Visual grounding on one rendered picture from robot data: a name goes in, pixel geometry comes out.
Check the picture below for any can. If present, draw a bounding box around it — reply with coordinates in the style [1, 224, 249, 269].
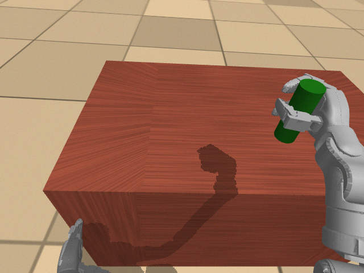
[274, 78, 326, 143]

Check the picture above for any right robot arm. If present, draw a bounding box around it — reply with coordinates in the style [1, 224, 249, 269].
[313, 125, 364, 273]

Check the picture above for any left robot hand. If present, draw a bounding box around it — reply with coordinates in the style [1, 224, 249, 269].
[57, 218, 111, 273]

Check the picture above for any right robot hand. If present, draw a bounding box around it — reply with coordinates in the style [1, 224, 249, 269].
[271, 73, 350, 140]

